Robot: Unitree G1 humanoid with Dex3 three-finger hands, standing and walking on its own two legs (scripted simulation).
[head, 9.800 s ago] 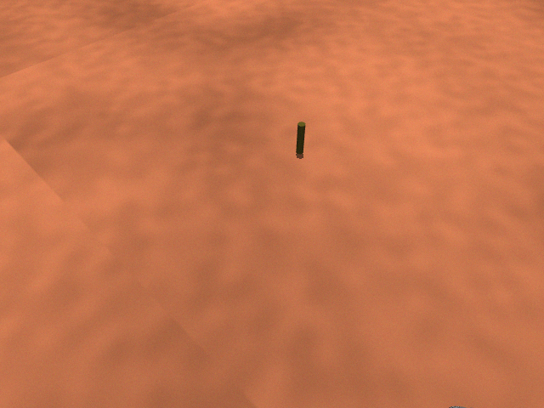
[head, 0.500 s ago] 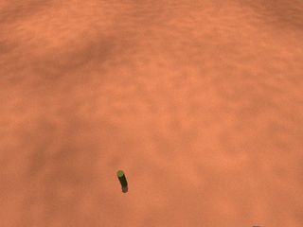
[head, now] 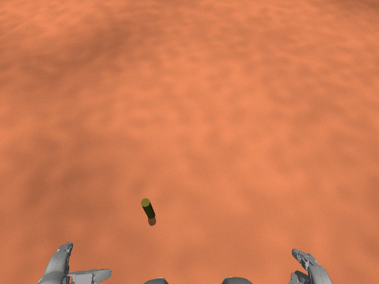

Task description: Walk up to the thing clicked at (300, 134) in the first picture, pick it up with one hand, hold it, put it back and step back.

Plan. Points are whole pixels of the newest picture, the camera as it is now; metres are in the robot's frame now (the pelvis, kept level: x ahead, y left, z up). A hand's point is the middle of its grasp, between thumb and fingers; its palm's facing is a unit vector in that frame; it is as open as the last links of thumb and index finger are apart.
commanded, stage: go down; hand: left
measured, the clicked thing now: (148, 209) +0.48 +0.21 -0.66
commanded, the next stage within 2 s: none
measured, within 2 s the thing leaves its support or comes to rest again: neither
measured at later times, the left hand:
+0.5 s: hand (82, 279) +0.15 +0.27 -0.15, palm faces +0.05 -0.94 -0.34, open 16.7 cm
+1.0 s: hand out of the picture +0.14 +0.28 -0.17, palm faces +0.08 -0.94 -0.34, open 16.8 cm
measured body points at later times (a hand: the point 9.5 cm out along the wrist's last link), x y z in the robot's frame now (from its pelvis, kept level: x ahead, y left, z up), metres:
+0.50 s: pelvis +0.01 +0.01 -0.04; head +0.07 +0.03 +0.40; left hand +0.15 +0.32 -0.13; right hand +0.17 -0.24 -0.12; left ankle +0.01 +0.12 -0.72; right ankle -0.01 -0.12 -0.72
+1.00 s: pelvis -0.01 +0.01 -0.06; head +0.05 +0.03 +0.38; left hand +0.13 +0.32 -0.14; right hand +0.14 -0.24 -0.13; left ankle +0.01 +0.12 -0.72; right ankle -0.01 -0.12 -0.72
